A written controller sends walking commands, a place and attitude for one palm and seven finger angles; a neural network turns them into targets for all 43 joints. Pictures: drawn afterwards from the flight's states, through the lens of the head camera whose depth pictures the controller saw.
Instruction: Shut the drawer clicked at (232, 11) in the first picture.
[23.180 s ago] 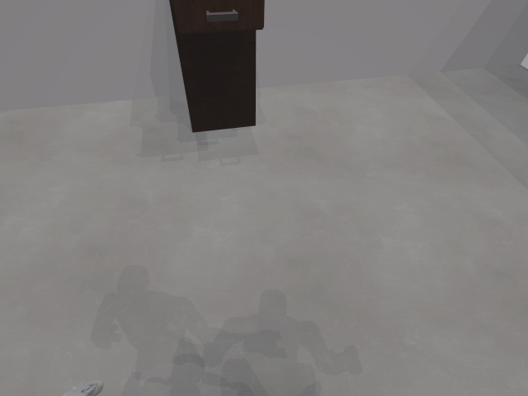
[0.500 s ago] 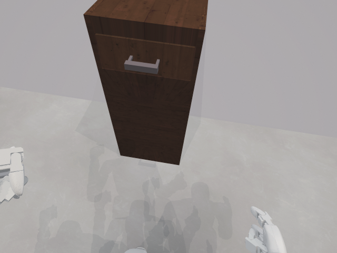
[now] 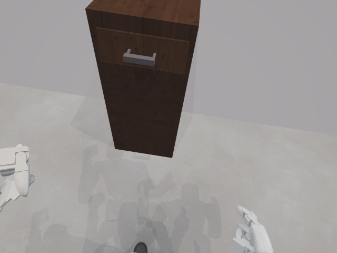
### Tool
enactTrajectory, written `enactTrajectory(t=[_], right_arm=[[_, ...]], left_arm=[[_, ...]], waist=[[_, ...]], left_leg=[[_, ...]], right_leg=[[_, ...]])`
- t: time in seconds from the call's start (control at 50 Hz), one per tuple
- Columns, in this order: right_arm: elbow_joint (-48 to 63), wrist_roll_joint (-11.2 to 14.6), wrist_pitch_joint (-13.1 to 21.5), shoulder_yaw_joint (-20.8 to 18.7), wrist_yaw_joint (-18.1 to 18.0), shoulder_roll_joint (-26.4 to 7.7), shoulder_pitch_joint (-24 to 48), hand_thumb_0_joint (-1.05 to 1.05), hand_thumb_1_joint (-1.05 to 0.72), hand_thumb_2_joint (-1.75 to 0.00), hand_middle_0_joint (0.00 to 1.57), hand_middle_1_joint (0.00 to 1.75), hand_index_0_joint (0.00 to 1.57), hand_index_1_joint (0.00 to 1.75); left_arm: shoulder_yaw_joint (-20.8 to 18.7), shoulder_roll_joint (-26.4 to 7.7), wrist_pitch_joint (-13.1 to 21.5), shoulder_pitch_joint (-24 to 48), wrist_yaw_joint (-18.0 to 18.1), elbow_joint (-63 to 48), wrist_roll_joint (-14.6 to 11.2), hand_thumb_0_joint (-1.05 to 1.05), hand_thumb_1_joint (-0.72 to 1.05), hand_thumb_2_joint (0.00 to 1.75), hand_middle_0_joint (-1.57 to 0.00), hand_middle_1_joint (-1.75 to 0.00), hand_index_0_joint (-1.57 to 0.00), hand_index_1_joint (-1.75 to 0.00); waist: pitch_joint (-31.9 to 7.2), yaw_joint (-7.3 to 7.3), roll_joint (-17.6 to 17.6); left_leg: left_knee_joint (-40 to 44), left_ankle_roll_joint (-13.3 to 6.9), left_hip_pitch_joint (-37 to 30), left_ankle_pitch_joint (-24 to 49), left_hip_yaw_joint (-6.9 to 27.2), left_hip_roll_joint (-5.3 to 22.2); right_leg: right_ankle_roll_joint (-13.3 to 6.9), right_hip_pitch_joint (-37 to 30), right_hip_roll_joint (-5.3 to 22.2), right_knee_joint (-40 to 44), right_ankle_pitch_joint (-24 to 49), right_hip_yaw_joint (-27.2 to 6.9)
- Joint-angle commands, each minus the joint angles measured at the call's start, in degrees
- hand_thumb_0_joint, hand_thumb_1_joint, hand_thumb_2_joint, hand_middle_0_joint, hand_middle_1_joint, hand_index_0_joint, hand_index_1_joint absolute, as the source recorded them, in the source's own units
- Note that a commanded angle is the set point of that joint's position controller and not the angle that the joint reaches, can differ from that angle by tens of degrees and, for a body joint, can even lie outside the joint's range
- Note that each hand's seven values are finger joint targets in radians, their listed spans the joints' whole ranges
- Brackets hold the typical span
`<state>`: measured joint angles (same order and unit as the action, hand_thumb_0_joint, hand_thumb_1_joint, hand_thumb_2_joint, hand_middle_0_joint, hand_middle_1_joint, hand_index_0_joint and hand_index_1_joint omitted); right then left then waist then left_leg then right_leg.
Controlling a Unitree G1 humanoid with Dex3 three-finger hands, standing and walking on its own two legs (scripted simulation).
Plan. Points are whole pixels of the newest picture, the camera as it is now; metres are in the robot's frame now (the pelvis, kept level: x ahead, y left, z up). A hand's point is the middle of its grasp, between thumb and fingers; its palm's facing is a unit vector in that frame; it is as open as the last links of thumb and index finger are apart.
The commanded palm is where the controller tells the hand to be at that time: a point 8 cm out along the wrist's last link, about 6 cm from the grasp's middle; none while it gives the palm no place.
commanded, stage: stop stepping back and stand still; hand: left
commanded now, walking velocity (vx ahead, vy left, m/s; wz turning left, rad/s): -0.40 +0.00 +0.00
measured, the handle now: (140, 56) +0.78 +0.18 +0.01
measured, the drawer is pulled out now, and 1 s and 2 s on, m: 0.00 0.00 0.00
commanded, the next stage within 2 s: let the arm hang, fingers relaxed in 0.92 s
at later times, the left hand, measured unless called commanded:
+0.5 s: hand (14, 199) +0.16 +0.25 +0.17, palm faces +0.36 -0.85 -0.39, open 3.3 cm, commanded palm +0.08 +0.29 +0.18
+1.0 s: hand (0, 218) +0.13 +0.26 +0.16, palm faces +0.34 -0.82 -0.46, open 3.3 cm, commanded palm none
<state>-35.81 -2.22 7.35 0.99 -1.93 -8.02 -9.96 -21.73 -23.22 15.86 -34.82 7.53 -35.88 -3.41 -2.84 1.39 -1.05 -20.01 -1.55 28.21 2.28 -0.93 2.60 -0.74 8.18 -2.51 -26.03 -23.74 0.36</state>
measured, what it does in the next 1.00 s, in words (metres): steps on the spot: right foot, then left foot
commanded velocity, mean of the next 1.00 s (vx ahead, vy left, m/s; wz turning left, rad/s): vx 0.01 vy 0.00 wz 0.00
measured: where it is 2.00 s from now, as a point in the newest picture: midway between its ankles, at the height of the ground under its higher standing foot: outside the picture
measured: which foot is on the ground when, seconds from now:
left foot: down 0.00-0.52, up 0.54-0.64, down 0.66-1.00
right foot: up 0.00-0.00, down 0.02-0.74, up 0.76-0.84, down 0.86-1.00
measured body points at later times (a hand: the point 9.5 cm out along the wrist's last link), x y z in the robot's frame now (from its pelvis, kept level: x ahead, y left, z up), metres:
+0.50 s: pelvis -0.04 +0.01 -0.01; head -0.05 +0.04 +0.44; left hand +0.13 +0.29 +0.19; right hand +0.09 -0.23 -0.08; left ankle +0.11 +0.09 -0.73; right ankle -0.11 -0.10 -0.73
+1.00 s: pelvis -0.04 +0.02 +0.00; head -0.04 +0.03 +0.45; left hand +0.11 +0.30 +0.19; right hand +0.13 -0.20 -0.08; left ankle +0.01 +0.12 -0.74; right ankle -0.07 -0.09 -0.74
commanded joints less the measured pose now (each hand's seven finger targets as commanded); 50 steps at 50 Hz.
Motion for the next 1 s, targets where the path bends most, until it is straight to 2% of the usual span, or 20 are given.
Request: enactTrajectory(t=[0.0, 0.06, 0.14, 0.2, 0.28, 0.32, 0.38, 0.4, 0.44, 0.48, 0.5, 0.52, 0.6, 0.66, 0.68, 0.74, 0.82, 0.86, 0.9, 0.98], right_arm=[[6.7, 0.0, 0.1, -3.7, -1.1, -9.3, 2.5, 0.00, -0.90, -0.90, 0.20, 0.30, 0.20, 0.30], [9.1, 2.3, 0.6, -4.2, -1.8, -9.9, 4.5, 0.00, -0.90, -0.90, 0.20, 0.30, 0.20, 0.30], [10.0, 2.2, -0.8, -3.1, -2.9, -10.1, 4.6, 0.00, -0.90, -0.90, 0.20, 0.30, 0.20, 0.30], [10.3, 2.5, -0.3, -3.8, -3.9, -11.3, 5.0, 0.00, -0.90, -0.90, 0.20, 0.30, 0.20, 0.30], [8.8, 2.3, 0.7, -3.5, -4.7, -11.3, 3.4, 0.00, -0.90, -0.90, 0.20, 0.30, 0.20, 0.30], [8.4, 2.3, 1.9, -3.3, -5.0, -11.4, 3.5, 0.00, -0.90, -0.90, 0.20, 0.30, 0.20, 0.30], [9.2, 1.6, 3.6, -3.0, -4.4, -12.1, 3.9, 0.00, -0.90, -0.90, 0.20, 0.30, 0.20, 0.30], [9.1, 1.4, 3.9, -3.0, -4.2, -11.4, 4.0, 0.00, -0.90, -0.90, 0.20, 0.30, 0.20, 0.30], [9.7, 1.2, 4.0, -3.2, -2.8, -10.2, 3.0, 0.00, -0.90, -0.90, 0.20, 0.30, 0.20, 0.30], [9.6, 1.5, 2.2, -3.6, -1.9, -9.4, 1.7, 0.00, -0.90, -0.90, 0.20, 0.30, 0.20, 0.30], [9.1, 1.8, 1.5, -4.0, -1.6, -10.1, 2.0, 0.00, -0.90, -0.90, 0.20, 0.30, 0.20, 0.30], [7.9, 1.7, 0.3, -3.9, -1.5, -9.5, 1.0, 0.00, -0.90, -0.90, 0.20, 0.30, 0.20, 0.30], [7.1, 2.5, 2.3, -2.9, -3.4, -10.3, 3.1, 0.00, -0.90, -0.90, 0.20, 0.30, 0.20, 0.30], [7.7, 2.9, 3.5, -2.7, -3.8, -10.6, 0.6, 0.00, -0.90, -0.90, 0.20, 0.30, 0.20, 0.30], [8.1, 2.7, 3.3, -2.3, -3.5, -9.9, 0.3, 0.00, -0.90, -0.90, 0.20, 0.30, 0.20, 0.30], [8.5, 2.0, 4.5, -2.5, -2.2, -10.1, 1.9, 0.00, -0.90, -0.90, 0.20, 0.30, 0.20, 0.30], [10.1, 2.3, 3.6, -1.7, -1.8, -9.9, 3.9, 0.00, -0.90, -0.90, 0.20, 0.30, 0.20, 0.30], [10.5, 1.9, 2.4, -1.8, -1.7, -9.5, 4.6, 0.00, -0.90, -0.90, 0.20, 0.30, 0.20, 0.30], [10.0, 2.5, 1.0, -2.9, -1.7, -9.7, 3.2, 0.00, -0.90, -0.90, 0.20, 0.30, 0.20, 0.30], [9.3, 2.9, 0.8, -2.6, -2.6, -10.0, 3.5, 0.00, -0.90, -0.90, 0.20, 0.30, 0.20, 0.30]], left_arm=[[-9.2, -13.3, 5.2, 1.1, -0.2, -12.6, -1.0, 0.00, 0.90, 0.90, -1.40, -1.60, -1.40, -1.60], [-7.9, -11.1, 4.5, -0.2, -0.6, -11.2, -1.9, 0.00, 0.90, 0.90, -1.40, -1.60, -1.40, -1.60], [-9.4, -11.0, 1.9, -5.8, -0.1, -7.7, -2.1, 0.00, 0.90, 0.90, -1.40, -1.60, -1.40, -1.60], [-8.2, -11.0, 1.3, -1.6, 0.5, -7.5, -2.0, 0.00, 0.90, 0.90, -1.40, -1.60, -1.40, -1.60], [-5.6, -9.4, 0.6, 4.5, 1.1, -6.7, -0.6, 0.00, 0.90, 0.90, -1.40, -1.60, -1.40, -1.60], [-5.3, -9.5, 0.6, 7.7, 1.0, -7.8, -0.1, 0.00, 0.90, 0.90, -1.40, -1.60, -1.40, -1.60], [-6.5, -9.0, 1.2, 6.9, 1.6, -10.7, 0.7, 0.00, 0.90, 0.90, -1.40, -1.60, -1.40, -1.60], [-7.5, -10.5, 1.6, 6.0, 1.5, -11.5, 0.8, 0.00, 0.90, 0.90, -1.40, -1.60, -1.40, -1.60], [-7.7, -9.9, 1.7, -0.7, 0.7, -12.9, 0.4, 0.00, 0.90, 0.90, -1.40, -1.60, -1.40, -1.60], [-8.6, -10.4, 1.2, -5.8, 0.0, -12.4, 0.3, 0.00, 0.90, 0.90, -1.40, -1.60, -1.40, -1.60], [-10.4, -10.8, 0.7, -7.4, 0.5, -10.9, -1.1, 0.00, 0.90, 0.90, -1.40, -1.60, -1.40, -1.60], [-8.1, -8.6, -0.6, -6.4, 0.3, -11.2, -1.4, 0.00, 0.90, 0.90, -1.40, -1.60, -1.40, -1.60], [-4.2, -5.8, -1.3, 4.2, 1.5, -3.9, 0.4, 0.00, 0.90, 0.90, -1.40, -1.60, -1.40, -1.60], [-4.7, -7.5, -0.9, 4.1, 1.6, -3.6, 1.5, 0.00, 0.90, 0.90, -1.40, -1.60, -1.40, -1.60], [-4.2, -7.6, -0.9, 5.7, 1.1, -7.3, 1.1, 0.00, 0.90, 0.90, -1.40, -1.60, -1.40, -1.60], [-3.0, -6.4, -1.1, 4.6, 0.8, -10.4, 0.9, 0.00, 0.90, 0.90, -1.40, -1.60, -1.40, -1.60], [-5.4, -7.3, -1.7, -3.0, 1.4, -10.4, 1.2, 0.00, 0.90, 0.90, -1.40, -1.60, -1.40, -1.60], [-7.4, -8.2, -1.3, -3.1, 1.3, -8.2, 0.7, 0.00, 0.90, 0.90, -1.40, -1.60, -1.40, -1.60], [-7.6, -7.9, -1.5, -4.1, 1.4, -6.7, 0.0, 0.00, 0.90, 0.90, -1.40, -1.60, -1.40, -1.60], [-4.9, -5.9, -1.1, -1.0, 1.6, -4.7, 0.1, 0.00, 0.90, 0.90, -1.40, -1.60, -1.40, -1.60]], waist=[[-10.9, -1.76, 3.3], [-7.5, -2.18, -6.0], [-3.7, -2.74, 2.3], [3.9, -3.28, 3.2], [9.2, -3.83, 0.4], [9.7, -3.90, 4.8], [5.3, -1.71, 21.1], [3.2, -0.95, 20.4], [-4.0, -0.37, 16.1], [-5.2, -1.24, 2.5], [-4.2, -0.72, -6.4], [-2.4, -1.50, -8.9], [6.4, -3.14, 1.2], [-3.3, -1.84, 4.9], [-6.7, -2.27, 8.7], [-5.7, -1.30, 9.4], [-3.2, -1.00, 8.2], [-0.1, -1.64, 3.6], [0.9, -2.18, -3.8], [-0.2, -2.38, 1.3]], left_leg=[[-7.8, 2.5, -27.4, -2.2, 2.2, 3.8], [-16.2, 3.1, -27.0, -11.1, -0.6, -1.4], [-10.4, 1.7, -23.9, -7.7, 2.8, 0.0], [-13.0, 3.1, -23.2, -19.0, 3.7, -1.0], [-16.9, 2.9, -21.9, -19.8, 4.6, -0.9], [-8.0, 2.6, -19.6, -24.1, 8.1, 0.8], [20.4, 4.4, -5.1, -49.2, 22.0, 6.1], [20.7, 4.7, -4.5, -47.7, 22.3, 6.5], [13.6, 5.2, -7.0, -36.2, 12.1, 3.1], [-14.0, 3.7, -15.5, -20.6, -0.1, -4.7], [-27.9, 3.3, -17.0, -17.7, 2.1, -5.5], [-33.8, 3.2, -11.1, -15.7, 3.1, -4.1], [-6.5, 1.0, -14.8, -12.4, 3.2, 0.3], [-5.9, -2.0, -26.5, 17.2, 8.0, 4.7], [-4.0, -1.5, -29.1, 22.2, 10.3, 5.3], [3.6, -3.0, -25.6, 7.9, 15.7, 9.5], [1.3, -1.2, -12.6, -10.2, 7.8, 4.3], [-1.1, 0.6, -8.9, -21.7, 6.1, 0.6], [-10.5, 1.1, -11.5, -17.5, 4.4, -1.0], [-6.9, 0.6, -17.0, -9.1, 4.2, 0.2]], right_leg=[[-2.9, 13.9, 8.9, 11.7, 16.5, -4.5], [-2.8, 21.8, 11.4, 11.5, 15.0, -2.4], [-1.0, 19.0, 7.5, 6.8, 10.0, -0.1], [-3.3, 26.9, 7.7, 12.1, -15.4, -0.8], [-4.1, 30.5, 8.4, 11.2, -16.9, -0.5], [-2.1, 26.0, 4.8, 6.3, -14.6, 2.0], [-0.6, 5.0, -4.3, -10.2, -11.1, 3.8], [-0.9, 2.0, -4.6, -11.2, -9.4, 3.1], [-1.9, -4.4, -3.6, -2.0, -8.1, 3.9], [-4.3, 8.7, 8.7, 13.6, -9.3, -7.8], [-8.1, 19.0, 15.9, 18.3, -13.0, -16.8], [-11.5, 18.8, 19.1, 16.4, -11.6, -16.3], [-2.9, 14.2, 10.0, 6.3, 5.3, -3.7], [1.5, 9.2, 3.3, -4.0, 24.4, -0.1], [2.0, 8.8, 2.5, -8.4, 20.2, 1.4], [1.6, 9.1, 2.2, -11.6, -2.3, -0.8], [0.7, -1.5, 3.6, 3.7, 9.3, -0.6], [-1.0, 1.4, 6.8, 9.4, 4.4, -6.4], [-3.9, 7.3, 11.6, 14.3, 0.6, -12.3], [-2.1, 7.3, 9.3, 8.2, 13.1, -6.1]])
